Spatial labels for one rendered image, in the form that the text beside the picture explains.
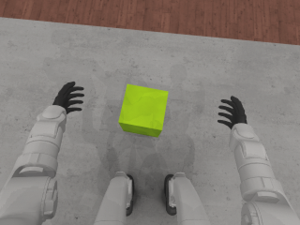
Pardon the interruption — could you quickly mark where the robot left forearm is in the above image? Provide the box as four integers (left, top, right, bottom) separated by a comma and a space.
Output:
0, 105, 67, 202

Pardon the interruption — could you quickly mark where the left robot hand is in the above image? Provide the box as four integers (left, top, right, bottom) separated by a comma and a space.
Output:
52, 82, 84, 114

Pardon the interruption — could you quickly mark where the robot right upper arm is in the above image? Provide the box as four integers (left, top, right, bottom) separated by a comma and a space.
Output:
241, 201, 300, 225

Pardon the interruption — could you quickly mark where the carton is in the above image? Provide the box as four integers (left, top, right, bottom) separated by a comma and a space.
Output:
118, 84, 169, 137

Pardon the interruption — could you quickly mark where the robot right forearm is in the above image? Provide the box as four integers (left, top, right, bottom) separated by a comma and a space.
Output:
229, 123, 300, 223

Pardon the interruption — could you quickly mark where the robot left thigh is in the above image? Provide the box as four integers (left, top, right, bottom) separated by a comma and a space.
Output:
93, 176, 132, 225

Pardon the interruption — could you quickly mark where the robot left upper arm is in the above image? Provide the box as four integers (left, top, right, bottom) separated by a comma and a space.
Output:
0, 176, 58, 225

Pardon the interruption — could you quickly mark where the robot left foot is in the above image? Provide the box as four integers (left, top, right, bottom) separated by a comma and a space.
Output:
126, 174, 134, 217

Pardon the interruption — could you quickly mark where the right robot hand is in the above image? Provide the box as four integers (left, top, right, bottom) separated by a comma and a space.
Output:
217, 96, 248, 129

